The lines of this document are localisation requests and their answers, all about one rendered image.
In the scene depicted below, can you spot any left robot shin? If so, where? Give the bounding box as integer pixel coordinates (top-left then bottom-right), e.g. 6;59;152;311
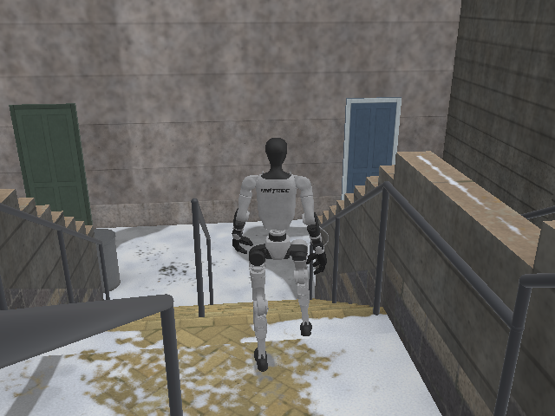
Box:
253;301;267;359

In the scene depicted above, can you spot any robot left upper arm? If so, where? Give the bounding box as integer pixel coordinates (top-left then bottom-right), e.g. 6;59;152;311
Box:
236;175;258;222

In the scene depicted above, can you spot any left robot forearm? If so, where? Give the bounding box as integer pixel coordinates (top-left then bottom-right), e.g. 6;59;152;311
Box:
232;209;245;240

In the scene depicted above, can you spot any right robot hand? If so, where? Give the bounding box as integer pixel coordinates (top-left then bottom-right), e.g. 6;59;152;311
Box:
306;252;327;275

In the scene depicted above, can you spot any robot right upper arm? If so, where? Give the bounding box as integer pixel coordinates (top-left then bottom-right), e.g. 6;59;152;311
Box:
294;175;316;225

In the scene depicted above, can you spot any right robot forearm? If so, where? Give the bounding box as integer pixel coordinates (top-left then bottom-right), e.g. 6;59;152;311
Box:
307;212;324;255

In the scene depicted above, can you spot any left robot hand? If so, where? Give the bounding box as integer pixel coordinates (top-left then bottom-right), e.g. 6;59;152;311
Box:
232;236;253;254

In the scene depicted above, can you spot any right robot foot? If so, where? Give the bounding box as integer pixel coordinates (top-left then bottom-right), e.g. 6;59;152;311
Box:
300;322;312;336

